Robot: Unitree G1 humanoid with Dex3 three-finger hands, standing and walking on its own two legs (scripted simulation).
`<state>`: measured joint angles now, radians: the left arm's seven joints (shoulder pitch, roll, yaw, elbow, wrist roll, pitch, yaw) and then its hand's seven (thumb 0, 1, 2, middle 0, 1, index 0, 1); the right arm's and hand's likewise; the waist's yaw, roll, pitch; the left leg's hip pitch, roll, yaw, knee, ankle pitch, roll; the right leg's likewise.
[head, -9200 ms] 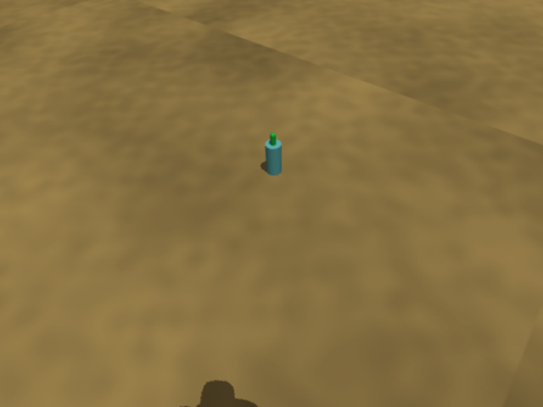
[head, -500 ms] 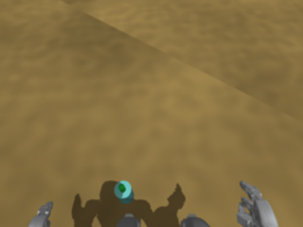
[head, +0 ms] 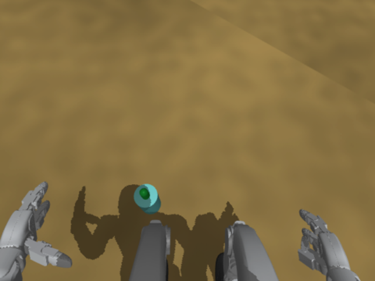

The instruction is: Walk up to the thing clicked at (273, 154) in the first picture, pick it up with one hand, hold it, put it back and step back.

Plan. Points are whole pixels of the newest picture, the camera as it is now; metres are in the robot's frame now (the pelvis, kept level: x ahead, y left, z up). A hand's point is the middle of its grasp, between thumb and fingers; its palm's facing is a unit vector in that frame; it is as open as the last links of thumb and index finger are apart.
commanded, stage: go down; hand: left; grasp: from the side
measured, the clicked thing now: (147, 198) +0.37 +0.17 -0.46
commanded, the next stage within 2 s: approach in 1.66 s
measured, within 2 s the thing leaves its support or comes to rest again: neither
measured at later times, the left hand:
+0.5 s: hand (58, 210) +0.28 +0.34 -0.15, palm faces +0.05 -0.99 -0.16, open 17.5 cm
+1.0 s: hand (59, 205) +0.30 +0.35 -0.18, palm faces +0.03 -0.99 -0.13, open 17.6 cm
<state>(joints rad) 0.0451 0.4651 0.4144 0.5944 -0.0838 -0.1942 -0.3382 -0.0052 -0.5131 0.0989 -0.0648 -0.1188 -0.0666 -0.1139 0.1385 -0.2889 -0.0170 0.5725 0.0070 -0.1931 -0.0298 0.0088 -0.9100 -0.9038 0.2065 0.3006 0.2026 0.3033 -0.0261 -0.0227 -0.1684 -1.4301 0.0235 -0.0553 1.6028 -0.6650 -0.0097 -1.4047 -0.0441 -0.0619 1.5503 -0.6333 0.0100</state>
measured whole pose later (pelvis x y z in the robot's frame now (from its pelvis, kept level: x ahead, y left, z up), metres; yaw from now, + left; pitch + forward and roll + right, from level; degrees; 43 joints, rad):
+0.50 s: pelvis -0.03 +0.00 -0.09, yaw -2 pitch +33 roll -5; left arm -0.23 0.61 0.59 0.84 -0.16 -0.36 -0.56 -0.01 -0.60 0.10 -0.07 -0.12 -0.07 -0.12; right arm 0.10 -0.32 0.02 0.65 0.01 -0.19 -0.04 0.01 -0.88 -0.90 0.21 0.30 0.20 0.30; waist -0.04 -0.02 -0.17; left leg -1.79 0.03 -0.08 1.90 -0.69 -0.01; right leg -1.76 -0.04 -0.07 1.83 -0.65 0.00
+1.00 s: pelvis -0.04 +0.00 -0.14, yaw -3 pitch +33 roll -6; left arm -0.32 0.67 0.65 0.87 -0.21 -0.37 -0.66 -0.01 -0.60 0.10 -0.06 -0.09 -0.05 -0.10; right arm 0.07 -0.33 0.05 0.67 -0.01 -0.20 -0.04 0.01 -0.91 -0.91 0.21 0.30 0.20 0.30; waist -0.04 -0.02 -0.15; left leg -1.95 0.02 -0.10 2.07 -0.71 -0.01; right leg -1.91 -0.04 -0.07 1.99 -0.67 0.00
